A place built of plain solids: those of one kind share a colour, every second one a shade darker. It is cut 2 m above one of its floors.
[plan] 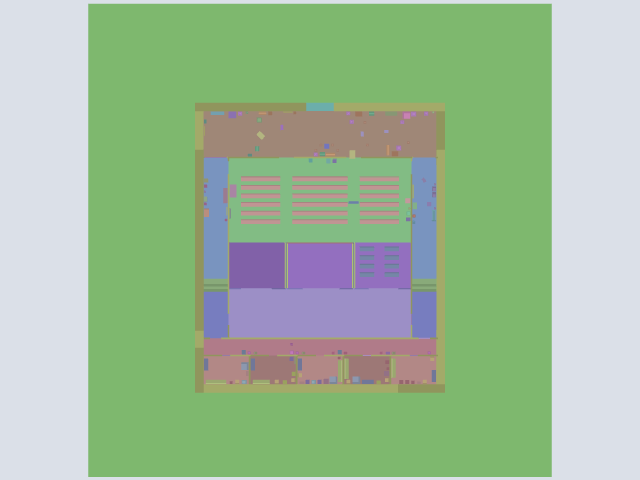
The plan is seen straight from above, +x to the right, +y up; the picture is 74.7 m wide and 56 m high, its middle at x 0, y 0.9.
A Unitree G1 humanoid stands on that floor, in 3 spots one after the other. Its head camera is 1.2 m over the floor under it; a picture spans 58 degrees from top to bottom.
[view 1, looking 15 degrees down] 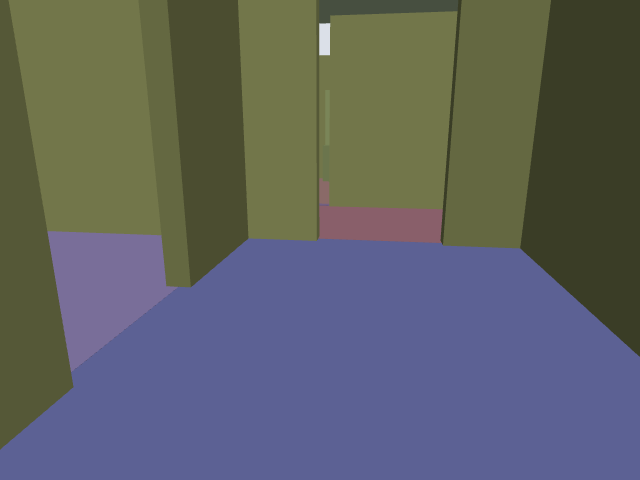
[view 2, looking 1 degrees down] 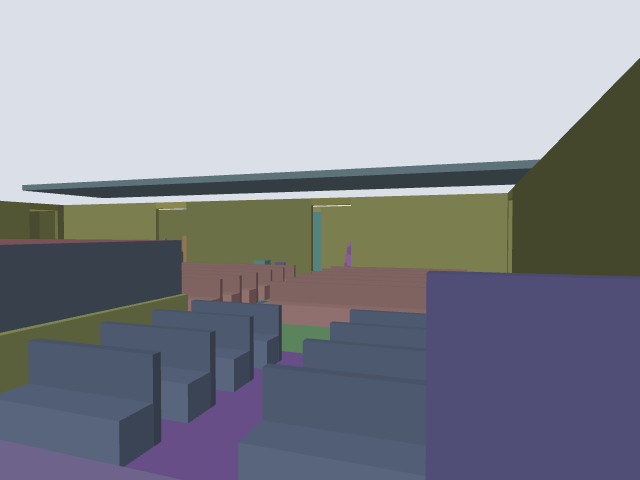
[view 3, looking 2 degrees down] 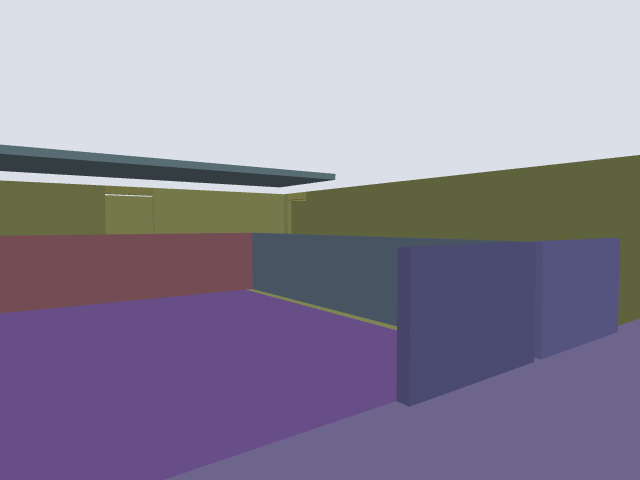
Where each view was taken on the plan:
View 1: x -12.18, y -6.08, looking -82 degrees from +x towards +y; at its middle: floor_walk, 4.64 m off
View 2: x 9.28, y -6.47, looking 109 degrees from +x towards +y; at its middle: door_leaf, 23.73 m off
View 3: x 0.14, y -6.78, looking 54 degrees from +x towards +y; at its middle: rail_tongue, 6.34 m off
